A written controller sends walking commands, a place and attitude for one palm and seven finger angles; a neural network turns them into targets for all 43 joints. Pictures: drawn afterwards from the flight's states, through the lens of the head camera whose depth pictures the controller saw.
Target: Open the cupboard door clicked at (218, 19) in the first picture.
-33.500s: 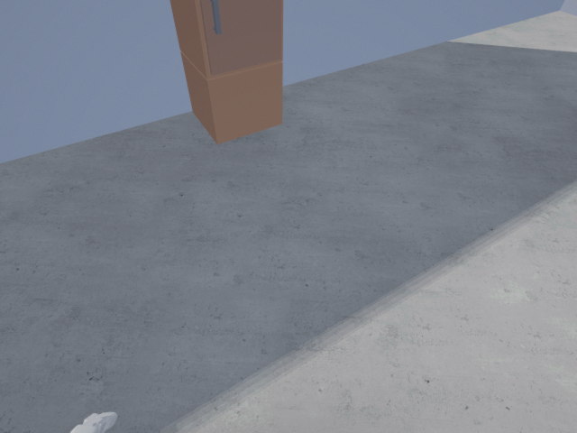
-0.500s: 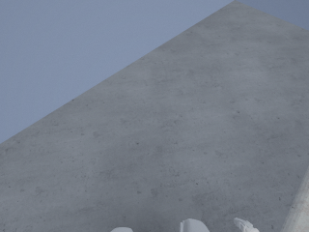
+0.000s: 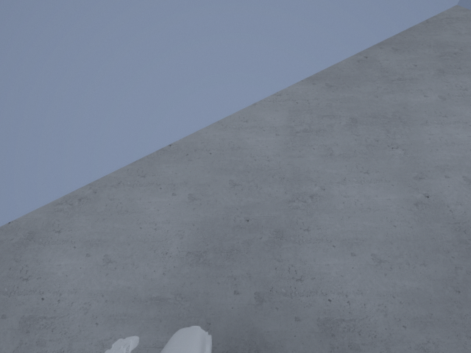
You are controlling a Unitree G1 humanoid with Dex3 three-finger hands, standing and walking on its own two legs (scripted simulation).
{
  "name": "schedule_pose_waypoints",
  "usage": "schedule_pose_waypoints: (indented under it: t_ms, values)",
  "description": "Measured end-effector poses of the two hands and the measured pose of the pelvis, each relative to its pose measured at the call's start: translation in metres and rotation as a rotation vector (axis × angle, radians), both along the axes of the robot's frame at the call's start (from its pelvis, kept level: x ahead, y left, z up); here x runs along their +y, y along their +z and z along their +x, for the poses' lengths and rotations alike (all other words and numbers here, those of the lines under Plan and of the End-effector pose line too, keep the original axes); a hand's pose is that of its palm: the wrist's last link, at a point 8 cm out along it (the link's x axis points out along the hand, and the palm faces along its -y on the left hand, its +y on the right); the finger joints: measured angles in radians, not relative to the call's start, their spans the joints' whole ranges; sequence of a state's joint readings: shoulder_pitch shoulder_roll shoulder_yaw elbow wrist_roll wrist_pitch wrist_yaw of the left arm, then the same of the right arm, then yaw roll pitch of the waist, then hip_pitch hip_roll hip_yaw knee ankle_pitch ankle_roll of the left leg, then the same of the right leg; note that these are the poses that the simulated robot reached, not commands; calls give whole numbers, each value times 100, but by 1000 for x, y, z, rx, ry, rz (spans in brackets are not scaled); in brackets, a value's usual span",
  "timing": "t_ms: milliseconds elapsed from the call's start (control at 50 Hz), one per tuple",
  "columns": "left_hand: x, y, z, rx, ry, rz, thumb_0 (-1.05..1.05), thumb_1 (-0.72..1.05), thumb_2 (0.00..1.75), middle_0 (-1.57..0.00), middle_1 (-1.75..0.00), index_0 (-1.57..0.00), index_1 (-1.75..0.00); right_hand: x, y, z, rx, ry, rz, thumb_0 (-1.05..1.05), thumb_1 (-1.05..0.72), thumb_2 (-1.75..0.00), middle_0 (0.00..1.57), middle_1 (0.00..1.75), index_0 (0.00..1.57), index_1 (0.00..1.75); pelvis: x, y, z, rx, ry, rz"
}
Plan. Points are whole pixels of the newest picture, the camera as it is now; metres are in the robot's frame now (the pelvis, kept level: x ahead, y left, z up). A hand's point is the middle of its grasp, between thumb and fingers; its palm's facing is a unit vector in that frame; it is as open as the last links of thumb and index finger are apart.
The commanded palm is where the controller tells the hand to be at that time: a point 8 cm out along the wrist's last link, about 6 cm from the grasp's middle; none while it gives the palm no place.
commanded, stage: turn to face it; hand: left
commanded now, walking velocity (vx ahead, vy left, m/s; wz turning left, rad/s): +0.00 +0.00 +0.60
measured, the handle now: out of the picture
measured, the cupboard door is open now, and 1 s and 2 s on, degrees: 44 44 44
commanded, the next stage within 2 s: none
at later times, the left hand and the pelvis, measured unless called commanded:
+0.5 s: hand out of the picture +0.04 +0.25 -0.17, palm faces +0.31 -0.91 -0.27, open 7.4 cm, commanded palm none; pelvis +0.01 +0.01 +0.00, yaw +17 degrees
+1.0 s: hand out of the picture -0.02 +0.15 -0.16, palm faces +0.60 -0.75 -0.26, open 7.3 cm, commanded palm none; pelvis +0.04 -0.04 +0.00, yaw +38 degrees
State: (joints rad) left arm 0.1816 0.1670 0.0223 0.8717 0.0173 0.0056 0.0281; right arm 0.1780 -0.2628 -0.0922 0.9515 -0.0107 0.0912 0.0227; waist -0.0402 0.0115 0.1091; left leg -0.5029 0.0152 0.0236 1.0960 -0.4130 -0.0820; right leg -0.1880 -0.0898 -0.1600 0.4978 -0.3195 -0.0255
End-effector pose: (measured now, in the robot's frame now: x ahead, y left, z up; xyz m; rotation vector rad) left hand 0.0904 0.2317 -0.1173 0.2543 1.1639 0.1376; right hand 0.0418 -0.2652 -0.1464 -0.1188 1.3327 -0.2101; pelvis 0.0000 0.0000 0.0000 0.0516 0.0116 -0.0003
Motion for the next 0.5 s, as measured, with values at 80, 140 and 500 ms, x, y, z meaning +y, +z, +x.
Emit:
schedule_pose_waypoints:
  t_ms: [80, 140, 500]
  values:
    - [8, -8, -32, 29, 91, -12, 0, 91, 90, -20, -30, -20, -30, 6, 4, 38, -29, 98, -11, 1, -91, -90, 19, 29, 20, 30, 0, -2, 1, -5, 60, -3]
    - [21, -18, -59, 65, 160, -17, 0, 91, 90, -20, -30, -20, -30, 18, 8, 72, -75, 178, -25, 1, -91, -90, 19, 29, 20, 30, 5, -6, 2, -8, 102, -12]
    - [61, -16, -77, 29, 361, -6, 1, 91, 90, -19, -30, -19, -30, 59, 20, 123, -110, 411, -51, 1, -90, -90, 20, 30, 21, 30, 12, -3, 11, 9, 300, -63]
